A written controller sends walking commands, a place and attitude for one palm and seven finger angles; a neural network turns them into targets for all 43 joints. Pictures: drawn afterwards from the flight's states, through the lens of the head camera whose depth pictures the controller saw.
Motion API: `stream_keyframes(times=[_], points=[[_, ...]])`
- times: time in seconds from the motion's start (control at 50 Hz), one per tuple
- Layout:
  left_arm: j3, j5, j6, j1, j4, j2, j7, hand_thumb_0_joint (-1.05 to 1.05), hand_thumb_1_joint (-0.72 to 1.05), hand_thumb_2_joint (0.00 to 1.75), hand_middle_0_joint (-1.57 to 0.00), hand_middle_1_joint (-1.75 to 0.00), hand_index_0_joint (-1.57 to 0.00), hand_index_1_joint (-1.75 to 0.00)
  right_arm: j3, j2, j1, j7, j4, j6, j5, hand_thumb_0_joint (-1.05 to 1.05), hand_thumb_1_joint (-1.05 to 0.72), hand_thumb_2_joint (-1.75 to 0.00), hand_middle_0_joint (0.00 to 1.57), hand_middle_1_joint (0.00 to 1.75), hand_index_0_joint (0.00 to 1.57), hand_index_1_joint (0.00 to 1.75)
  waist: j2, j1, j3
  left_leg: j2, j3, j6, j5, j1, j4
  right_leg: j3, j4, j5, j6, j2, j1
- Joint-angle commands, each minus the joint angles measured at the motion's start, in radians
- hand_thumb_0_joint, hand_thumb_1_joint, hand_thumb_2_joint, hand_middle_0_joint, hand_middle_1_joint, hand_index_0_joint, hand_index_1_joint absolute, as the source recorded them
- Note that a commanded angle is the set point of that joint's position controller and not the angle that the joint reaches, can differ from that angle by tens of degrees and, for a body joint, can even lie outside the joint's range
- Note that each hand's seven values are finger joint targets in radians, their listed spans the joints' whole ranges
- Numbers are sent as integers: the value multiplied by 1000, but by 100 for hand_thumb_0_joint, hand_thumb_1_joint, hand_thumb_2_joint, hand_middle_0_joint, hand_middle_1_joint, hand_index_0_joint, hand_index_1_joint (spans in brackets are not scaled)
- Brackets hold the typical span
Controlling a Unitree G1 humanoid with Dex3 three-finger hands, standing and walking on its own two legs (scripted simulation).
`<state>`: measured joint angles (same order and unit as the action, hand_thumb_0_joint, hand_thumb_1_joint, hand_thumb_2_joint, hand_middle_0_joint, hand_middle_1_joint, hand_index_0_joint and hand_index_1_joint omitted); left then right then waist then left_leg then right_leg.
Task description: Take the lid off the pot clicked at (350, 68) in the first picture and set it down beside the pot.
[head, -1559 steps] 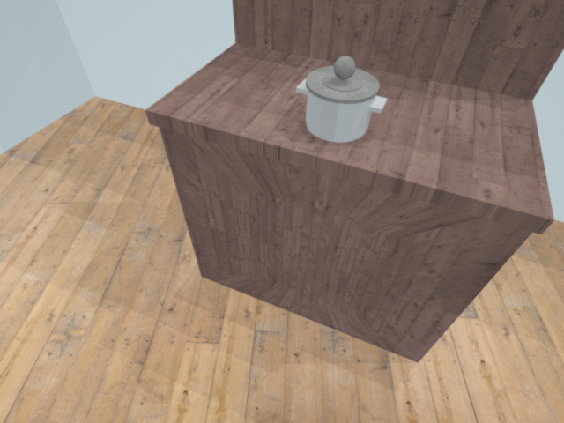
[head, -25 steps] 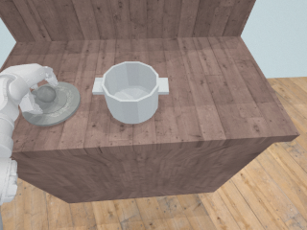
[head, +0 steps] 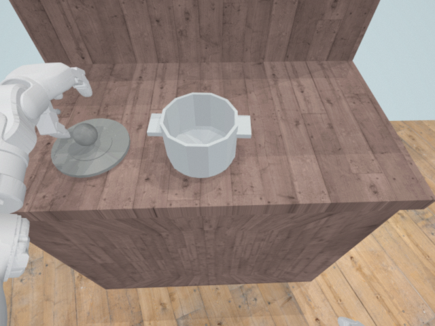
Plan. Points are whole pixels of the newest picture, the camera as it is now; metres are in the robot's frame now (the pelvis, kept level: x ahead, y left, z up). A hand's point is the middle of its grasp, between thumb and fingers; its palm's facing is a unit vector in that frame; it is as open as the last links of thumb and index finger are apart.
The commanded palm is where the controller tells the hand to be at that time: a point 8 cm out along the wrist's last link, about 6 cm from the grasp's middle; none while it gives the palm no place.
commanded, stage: raise the empty hand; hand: left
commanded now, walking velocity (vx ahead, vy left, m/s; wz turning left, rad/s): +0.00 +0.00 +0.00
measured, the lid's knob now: (85, 134) +0.47 +0.27 +0.08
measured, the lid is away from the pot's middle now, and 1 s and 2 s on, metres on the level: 0.23 0.23 0.23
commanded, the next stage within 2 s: draw the hand back to the body in 0.80 s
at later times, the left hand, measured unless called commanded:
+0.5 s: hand (49, 82) +0.46 +0.28 +0.20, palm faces -0.26 -0.05 -0.97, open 11.0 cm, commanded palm +0.45 +0.28 +0.27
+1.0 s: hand (39, 72) +0.45 +0.27 +0.23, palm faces -0.23 -0.05 -0.97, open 11.0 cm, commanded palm +0.42 +0.28 +0.29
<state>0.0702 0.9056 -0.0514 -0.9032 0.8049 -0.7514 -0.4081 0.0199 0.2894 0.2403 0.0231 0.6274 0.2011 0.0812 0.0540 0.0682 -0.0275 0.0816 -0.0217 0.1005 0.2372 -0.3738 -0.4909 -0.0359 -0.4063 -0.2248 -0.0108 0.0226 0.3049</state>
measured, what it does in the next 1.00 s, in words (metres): stands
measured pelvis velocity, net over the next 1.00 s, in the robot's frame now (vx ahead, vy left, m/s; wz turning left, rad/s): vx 0.00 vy -0.02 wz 0.00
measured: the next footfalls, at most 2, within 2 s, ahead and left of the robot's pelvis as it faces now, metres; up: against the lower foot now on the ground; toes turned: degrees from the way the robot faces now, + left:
none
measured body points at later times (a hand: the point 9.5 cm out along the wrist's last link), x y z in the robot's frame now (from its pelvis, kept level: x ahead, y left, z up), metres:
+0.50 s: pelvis +0.00 -0.01 +0.00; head +0.05 -0.02 +0.45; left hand +0.47 +0.28 +0.26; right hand +0.08 -0.28 -0.12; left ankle +0.00 +0.05 -0.74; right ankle -0.02 -0.15 -0.74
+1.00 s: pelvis +0.00 -0.02 +0.00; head +0.05 -0.03 +0.45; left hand +0.46 +0.27 +0.28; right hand +0.10 -0.28 -0.12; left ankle +0.00 +0.05 -0.74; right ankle -0.02 -0.15 -0.74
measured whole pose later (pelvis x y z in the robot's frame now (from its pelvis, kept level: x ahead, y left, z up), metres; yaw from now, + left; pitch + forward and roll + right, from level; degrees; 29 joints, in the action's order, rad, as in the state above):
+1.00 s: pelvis +0.00 -0.02 +0.00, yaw +0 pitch +6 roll -2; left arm 0.07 0.92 0.09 -1.03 0.74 -0.83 -0.56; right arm 0.03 0.30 0.23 0.01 0.60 0.20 0.09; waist 0.06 0.07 -0.02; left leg 0.07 -0.02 0.08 0.23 -0.33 -0.46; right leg -0.03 -0.38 -0.22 -0.02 0.01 0.27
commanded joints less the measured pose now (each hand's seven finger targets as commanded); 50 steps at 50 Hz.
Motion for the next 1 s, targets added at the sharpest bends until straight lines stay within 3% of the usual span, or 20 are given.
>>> stream_keyframes(times=[0.0, 0.04, 0.12, 0.14, 0.2, 0.28, 0.32, 0.4, 0.42, 0.48, 0.52, 0.6, 0.62, 0.66, 0.72, 0.76, 0.82, 0.84, 0.92, 0.98], points=[[-101, -12, 26, -401, -67, -294, 27, 0, -11, 86, -45, -67, -45, -67, -53, 166, 26, 0, -88, -28, -6, 0, -90, -90, 20, 30, 20, 30, 32, 8, -338, -56, -81, -43, -444, 284, 20, -19, 9, 200, 64, -65, -13], [-46, -7, 49, -477, -132, -242, 14, 0, -11, 86, -45, -67, -45, -67, -53, 159, -1, -5, -102, -25, -3, 0, -90, -90, 20, 30, 20, 30, 46, 13, -342, -54, -79, -38, -415, 289, 28, -19, 11, 190, 60, -67, -7], [-87, 3, 57, -610, -254, -319, 3, 0, -11, 86, -45, -67, -45, -67, -61, 164, 6, -2, -111, -32, -9, 0, -90, -90, 20, 30, 20, 30, 81, 25, -420, -55, -99, -41, -475, 373, 23, -14, 22, 208, 62, -74, -14], [-69, 5, 63, -614, -204, -297, -4, 0, -11, 86, -45, -67, -45, -67, -58, 160, 9, 4, -104, -36, -7, 0, -90, -90, 20, 30, 20, 30, 55, 32, -400, -49, -99, -37, -447, 363, 22, -16, 24, 199, 61, -75, -9], [-133, -4, 56, -560, -178, -373, -6, 0, -11, 86, -45, -67, -45, -67, -56, 171, 16, 7, -104, -42, -8, 0, -90, -90, 20, 30, 20, 30, 56, 11, -404, -46, -90, -38, -460, 342, 28, -14, 21, 217, 67, -67, -44], [-18, 2, 94, -529, -36, -232, -30, 0, -11, 86, -45, -67, -45, -67, -50, 163, 10, -1, -86, -36, 1, 0, -90, -90, 20, 30, 20, 30, 12, 24, -285, -51, -79, -37, -348, 271, 47, -27, 26, 154, 59, -73, 9], [-73, 10, 94, -587, -126, -320, -34, 0, -11, 86, -45, -67, -45, -67, -55, 170, 14, -4, -102, -34, -4, 0, -90, -90, 20, 30, 20, 30, 15, 11, -369, -42, -69, -28, -364, 285, 45, -16, 25, 196, 63, -70, -58], [-86, 17, 85, -712, -237, -367, -41, 0, -11, 86, -45, -67, -45, -67, -58, 169, 17, 6, -108, -45, -8, 0, -90, -90, 20, 30, 20, 30, 80, 29, -453, -38, -82, -33, -500, 368, 19, -11, 25, 268, 65, -68, -70], [-121, 24, 87, -698, -227, -399, -43, 0, -11, 86, -45, -67, -45, -67, -58, 166, 25, 5, -108, -45, -10, 0, -90, -90, 20, 30, 20, 30, 78, 22, -463, -42, -83, -30, -492, 371, 25, -8, 25, 257, 61, -74, -74], [-86, 14, 105, -606, -69, -344, -62, 0, -11, 86, -45, -67, -45, -67, -51, 167, 28, 7, -88, -43, 0, 0, -90, -90, 20, 30, 20, 30, 13, 25, -343, -43, -66, -27, -422, 295, 39, -22, 27, 229, 58, -74, -48], [-86, 16, 108, -612, -122, -356, -70, 0, -11, 86, -45, -67, -45, -67, -53, 169, 20, -4, -104, -41, -2, 0, -90, -90, 20, 30, 20, 30, 44, 12, -374, -41, -62, -28, -448, 296, 38, -16, 24, 251, 60, -69, -78], [-46, 16, 124, -647, -252, -301, -82, 0, -11, 86, -45, -67, -45, -67, -64, 167, 11, -15, -120, -48, -6, 0, -90, -90, 20, 30, 20, 30, 98, 21, -429, -46, -85, -41, -633, 395, 4, -15, 26, 298, 61, -75, -48], [-124, 24, 128, -638, -254, -387, -83, 0, -11, 86, -45, -67, -45, -67, -63, 169, 23, -15, -119, -49, -9, 0, -90, -90, 20, 30, 20, 30, 63, 11, -443, -50, -83, -33, -609, 384, 12, -11, 25, 301, 55, -79, -76], [-141, 17, 137, -599, -164, -417, -91, 0, -11, 86, -45, -67, -45, -67, -51, 169, 16, -7, -114, -45, 1, 0, -90, -90, 20, 30, 20, 30, 4, 8, -407, -43, -59, -19, -530, 316, 21, -9, 18, 307, 50, -73, -110], [-65, 19, 155, -676, -187, -338, -102, 0, -11, 86, -45, -67, -45, -67, -56, 166, 12, -11, -114, -40, -1, 0, -90, -90, 20, 30, 20, 30, 17, 22, -377, -40, -62, -21, -470, 310, 37, -18, 31, 270, 53, -72, -81], [-61, 18, 161, -601, -143, -326, -106, 0, -11, 86, -45, -67, -45, -67, -52, 166, 4, -11, -118, -43, 5, 0, -90, -90, 20, 30, 20, 30, 2, 12, -358, -43, -55, -21, -458, 301, 36, -20, 25, 255, 52, -73, -71], [-83, 27, 151, -608, -182, -369, -105, 0, -11, 86, -45, -67, -45, -67, -47, 167, -2, -15, -129, -37, 2, 0, -90, -90, 20, 30, 20, 30, 4, 3, -391, -43, -48, -21, -456, 285, 36, -14, 16, 278, 53, -67, -110], [-54, 28, 155, -618, -172, -330, -108, 0, -11, 86, -45, -67, -45, -67, -48, 162, -14, -10, -131, -36, 3, 0, -90, -90, 20, 30, 20, 30, 8, 13, -382, -39, -43, -14, -455, 292, 26, -12, 18, 278, 52, -67, -92], [-110, 25, 148, -664, -275, -402, -105, 0, -11, 86, -45, -67, -45, -67, -52, 160, -10, -8, -139, -39, -3, 0, -90, -90, 20, 30, 20, 30, 56, 7, -436, -36, -54, -10, -483, 332, 25, -3, 23, 291, 53, -67, -113], [-136, 7, 135, -520, -272, -393, -110, 0, -11, 86, -45, -67, -45, -67, -45, 154, -32, -9, -149, -46, -2, 0, -90, -90, 20, 30, 20, 30, 61, -10, -429, -41, -56, -13, -550, 339, 13, -3, 11, 310, 51, -64, -116]])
